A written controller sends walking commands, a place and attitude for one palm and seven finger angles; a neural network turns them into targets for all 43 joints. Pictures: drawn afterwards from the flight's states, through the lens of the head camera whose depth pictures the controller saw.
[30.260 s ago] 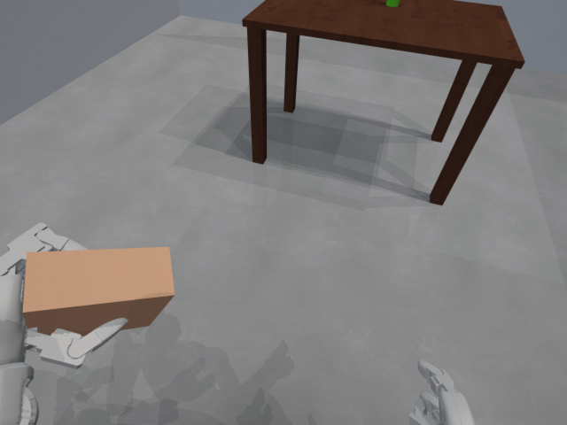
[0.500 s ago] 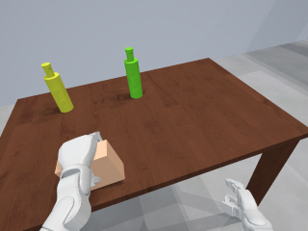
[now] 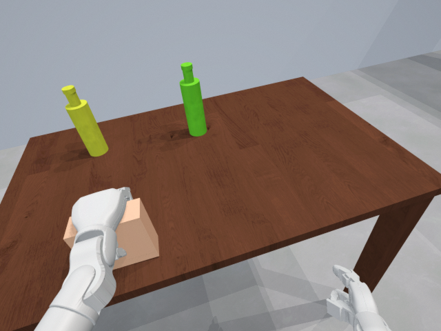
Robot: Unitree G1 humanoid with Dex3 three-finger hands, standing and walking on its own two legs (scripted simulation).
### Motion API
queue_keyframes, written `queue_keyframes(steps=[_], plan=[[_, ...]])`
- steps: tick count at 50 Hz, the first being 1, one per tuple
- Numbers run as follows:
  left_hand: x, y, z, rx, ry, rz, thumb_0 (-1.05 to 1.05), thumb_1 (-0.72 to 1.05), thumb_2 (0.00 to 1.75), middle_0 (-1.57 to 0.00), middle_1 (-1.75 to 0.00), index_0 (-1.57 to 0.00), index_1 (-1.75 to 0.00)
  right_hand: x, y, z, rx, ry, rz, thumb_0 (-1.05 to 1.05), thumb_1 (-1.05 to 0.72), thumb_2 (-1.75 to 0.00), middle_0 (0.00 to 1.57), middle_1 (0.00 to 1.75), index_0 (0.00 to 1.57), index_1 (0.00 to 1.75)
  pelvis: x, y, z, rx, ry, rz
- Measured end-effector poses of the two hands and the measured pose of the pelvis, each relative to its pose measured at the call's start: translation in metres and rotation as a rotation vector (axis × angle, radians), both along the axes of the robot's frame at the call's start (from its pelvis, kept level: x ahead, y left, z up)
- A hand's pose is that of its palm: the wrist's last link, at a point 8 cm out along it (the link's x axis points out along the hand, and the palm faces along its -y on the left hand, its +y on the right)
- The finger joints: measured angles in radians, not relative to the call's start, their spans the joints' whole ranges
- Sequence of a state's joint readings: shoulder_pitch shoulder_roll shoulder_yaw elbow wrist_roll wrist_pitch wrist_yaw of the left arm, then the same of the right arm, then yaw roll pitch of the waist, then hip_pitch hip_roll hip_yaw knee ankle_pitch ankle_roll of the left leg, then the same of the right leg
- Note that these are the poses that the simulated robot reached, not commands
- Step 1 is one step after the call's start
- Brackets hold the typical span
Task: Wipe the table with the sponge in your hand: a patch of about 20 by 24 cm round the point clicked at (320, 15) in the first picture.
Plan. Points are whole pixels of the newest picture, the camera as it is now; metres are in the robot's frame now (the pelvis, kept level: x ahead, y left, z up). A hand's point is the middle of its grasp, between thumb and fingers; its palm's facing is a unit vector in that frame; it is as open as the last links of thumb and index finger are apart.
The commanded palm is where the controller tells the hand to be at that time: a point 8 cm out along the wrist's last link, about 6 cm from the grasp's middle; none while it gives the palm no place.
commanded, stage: wipe forward along the middle lane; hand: left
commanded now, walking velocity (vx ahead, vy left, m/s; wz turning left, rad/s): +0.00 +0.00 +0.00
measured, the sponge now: (120, 243) +0.27 +0.25 +0.03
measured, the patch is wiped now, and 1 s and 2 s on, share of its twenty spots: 0.90 0.90 0.90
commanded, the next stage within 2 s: slide back across to the first lane in 1.28 s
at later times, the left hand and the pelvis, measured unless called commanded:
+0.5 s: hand (109, 207) +0.32 +0.28 +0.08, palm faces -0.06 -0.03 -1.00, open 9.8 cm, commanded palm +0.30 +0.29 +0.11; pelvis -0.02 +0.00 +0.00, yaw +1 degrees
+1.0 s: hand (108, 189) +0.37 +0.31 +0.07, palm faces -0.09 -0.02 -1.00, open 9.8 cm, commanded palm +0.35 +0.31 +0.11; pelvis -0.01 +0.01 -0.01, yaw +1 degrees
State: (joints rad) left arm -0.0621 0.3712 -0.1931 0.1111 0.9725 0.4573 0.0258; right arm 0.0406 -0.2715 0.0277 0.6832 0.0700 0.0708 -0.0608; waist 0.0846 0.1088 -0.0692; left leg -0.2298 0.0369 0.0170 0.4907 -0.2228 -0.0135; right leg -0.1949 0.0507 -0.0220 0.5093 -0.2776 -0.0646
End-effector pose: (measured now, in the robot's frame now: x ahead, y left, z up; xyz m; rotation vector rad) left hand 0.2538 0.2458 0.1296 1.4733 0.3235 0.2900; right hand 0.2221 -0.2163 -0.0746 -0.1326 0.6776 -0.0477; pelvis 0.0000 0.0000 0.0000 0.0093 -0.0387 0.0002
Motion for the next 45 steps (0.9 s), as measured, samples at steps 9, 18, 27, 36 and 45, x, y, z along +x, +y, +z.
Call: queue_keyframes(steps=[9,18,27,36,45], plan=[[0.015,0.011,-0.001,0.011,0.013,0.014,-0.04,-0.50,1.07,-0.76,-1.38,-0.79,-1.33,-0.020,-0.008,-0.012,-0.011,0.053,-0.025,0.01,-0.90,-0.90,0.20,0.30,0.20,0.30,-0.005,-0.002,-0.001,-0.002,0.019,0.007],[0.032,0.019,-0.001,0.032,0.035,0.010,-0.02,-0.51,1.08,-0.77,-1.37,-0.80,-1.33,-0.046,-0.021,-0.023,-0.039,0.120,-0.064,0.01,-0.90,-0.90,0.20,0.30,0.20,0.30,-0.011,-0.002,-0.002,-0.004,0.039,0.014],[0.054,0.030,0.001,0.050,0.057,0.007,-0.01,-0.52,1.08,-0.77,-1.37,-0.81,-1.33,-0.075,-0.032,-0.032,-0.051,0.181,-0.113,0.01,-0.90,-0.90,0.20,0.30,0.20,0.30,-0.016,-0.002,-0.004,-0.007,0.066,0.014],[0.070,0.038,-0.001,0.055,0.061,0.000,0.00,-0.52,1.09,-0.78,-1.37,-0.81,-1.33,-0.097,-0.035,-0.041,-0.053,0.246,-0.141,0.01,-0.90,-0.90,0.20,0.30,0.20,0.30,-0.016,0.002,-0.005,-0.011,0.092,0.012],[0.089,0.049,0.000,0.058,0.074,0.006,0.01,-0.53,1.09,-0.78,-1.37,-0.81,-1.33,-0.108,-0.031,-0.044,-0.056,0.285,-0.157,0.01,-0.90,-0.90,0.20,0.30,0.20,0.30,-0.015,0.007,-0.006,-0.016,0.118,0.011]])
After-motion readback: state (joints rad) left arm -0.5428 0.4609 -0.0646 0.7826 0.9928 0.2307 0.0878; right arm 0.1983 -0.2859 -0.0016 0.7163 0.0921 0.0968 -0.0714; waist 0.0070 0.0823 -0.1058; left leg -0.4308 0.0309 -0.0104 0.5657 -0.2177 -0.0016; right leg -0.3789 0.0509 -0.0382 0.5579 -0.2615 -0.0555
